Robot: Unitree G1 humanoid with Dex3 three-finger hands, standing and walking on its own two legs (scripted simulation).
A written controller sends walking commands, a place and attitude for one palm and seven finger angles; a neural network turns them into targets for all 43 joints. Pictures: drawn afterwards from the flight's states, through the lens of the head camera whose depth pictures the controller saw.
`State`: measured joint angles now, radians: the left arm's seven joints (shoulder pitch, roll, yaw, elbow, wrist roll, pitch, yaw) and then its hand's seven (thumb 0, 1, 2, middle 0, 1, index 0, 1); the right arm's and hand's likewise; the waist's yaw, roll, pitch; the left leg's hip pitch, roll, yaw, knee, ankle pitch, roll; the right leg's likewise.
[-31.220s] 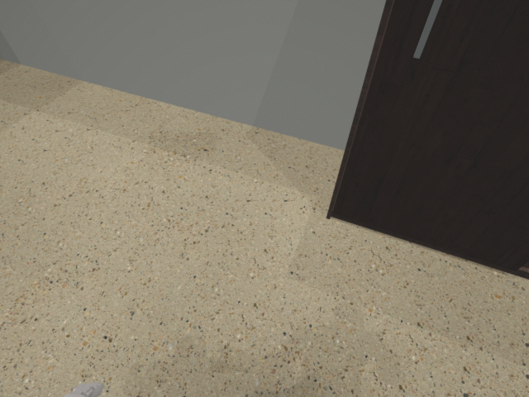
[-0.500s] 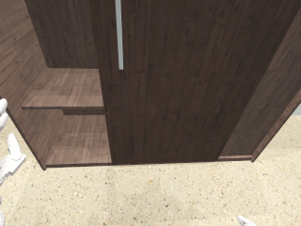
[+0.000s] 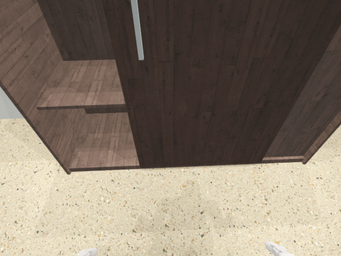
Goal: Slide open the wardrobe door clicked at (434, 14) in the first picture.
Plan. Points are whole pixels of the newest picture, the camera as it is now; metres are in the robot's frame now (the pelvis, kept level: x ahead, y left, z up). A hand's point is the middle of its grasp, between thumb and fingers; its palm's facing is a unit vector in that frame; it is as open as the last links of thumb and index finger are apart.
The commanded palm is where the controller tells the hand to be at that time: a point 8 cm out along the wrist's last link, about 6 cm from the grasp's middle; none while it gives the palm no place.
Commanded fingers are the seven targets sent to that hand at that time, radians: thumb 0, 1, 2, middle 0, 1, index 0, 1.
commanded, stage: let the arm hang, fingers relaxed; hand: left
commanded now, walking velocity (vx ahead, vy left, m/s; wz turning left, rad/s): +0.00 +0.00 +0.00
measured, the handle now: (136, 13) +0.74 +0.12 +0.24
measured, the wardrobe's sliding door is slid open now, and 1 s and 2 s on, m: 0.47 0.47 0.47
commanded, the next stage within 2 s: look to check the result in 0.84 s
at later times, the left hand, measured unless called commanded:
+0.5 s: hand out of the picture +0.06 +0.27 -0.14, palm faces +0.00 -0.94 -0.34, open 7.3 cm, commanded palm none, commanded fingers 0.00 0.90 0.90 -0.20 -0.30 -0.20 -0.30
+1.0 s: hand out of the picture +0.10 +0.26 -0.14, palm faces -0.03 -0.95 -0.30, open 7.4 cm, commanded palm none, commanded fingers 0.00 0.90 0.90 -0.20 -0.30 -0.20 -0.30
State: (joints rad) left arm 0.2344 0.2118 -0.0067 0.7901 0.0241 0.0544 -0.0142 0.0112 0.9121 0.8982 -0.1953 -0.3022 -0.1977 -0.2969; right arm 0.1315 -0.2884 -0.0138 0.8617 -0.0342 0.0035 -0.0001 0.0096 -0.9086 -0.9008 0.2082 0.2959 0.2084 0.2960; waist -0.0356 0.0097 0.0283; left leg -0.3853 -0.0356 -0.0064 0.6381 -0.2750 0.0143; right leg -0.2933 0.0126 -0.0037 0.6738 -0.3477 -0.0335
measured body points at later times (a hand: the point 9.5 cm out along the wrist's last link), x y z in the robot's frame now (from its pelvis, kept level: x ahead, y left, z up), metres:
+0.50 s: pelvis +0.00 +0.02 +0.02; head +0.02 +0.02 +0.47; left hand +0.06 +0.32 -0.11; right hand +0.04 -0.26 -0.13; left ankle +0.04 +0.12 -0.72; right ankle +0.00 -0.10 -0.72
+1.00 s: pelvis +0.02 +0.02 +0.03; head +0.04 +0.03 +0.47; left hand +0.10 +0.31 -0.12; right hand +0.11 -0.27 -0.10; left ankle +0.05 +0.12 -0.72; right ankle +0.00 -0.10 -0.72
